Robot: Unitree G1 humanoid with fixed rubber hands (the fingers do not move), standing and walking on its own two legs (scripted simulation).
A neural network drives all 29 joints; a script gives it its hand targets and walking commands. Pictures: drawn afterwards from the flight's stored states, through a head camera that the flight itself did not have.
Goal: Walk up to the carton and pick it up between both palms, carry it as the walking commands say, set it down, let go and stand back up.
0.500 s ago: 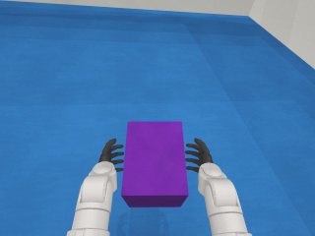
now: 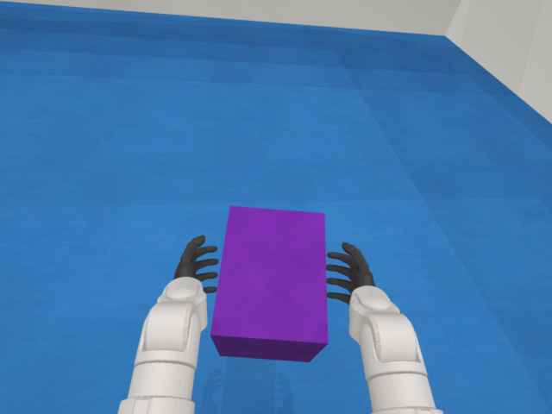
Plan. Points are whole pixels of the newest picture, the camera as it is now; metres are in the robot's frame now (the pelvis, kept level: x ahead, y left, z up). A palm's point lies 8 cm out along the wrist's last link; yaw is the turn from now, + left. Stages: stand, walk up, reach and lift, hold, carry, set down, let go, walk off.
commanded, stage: carry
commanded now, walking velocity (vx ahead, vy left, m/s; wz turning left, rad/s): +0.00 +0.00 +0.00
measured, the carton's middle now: (270, 286) +0.36 +0.00 -0.05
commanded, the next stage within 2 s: none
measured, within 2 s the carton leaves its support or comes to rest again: neither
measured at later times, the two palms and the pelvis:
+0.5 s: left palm (164, 219) +0.43 +0.19 +0.03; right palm (313, 232) +0.42 -0.06 +0.04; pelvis +0.12 +0.06 +0.00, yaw +0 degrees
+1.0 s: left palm (186, 213) +0.44 +0.15 +0.04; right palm (334, 227) +0.43 -0.10 +0.04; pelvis +0.12 +0.03 +0.01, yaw -1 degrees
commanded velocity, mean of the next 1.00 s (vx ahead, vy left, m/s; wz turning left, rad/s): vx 0.00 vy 0.00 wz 0.00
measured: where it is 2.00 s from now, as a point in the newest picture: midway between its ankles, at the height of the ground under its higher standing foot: outside the picture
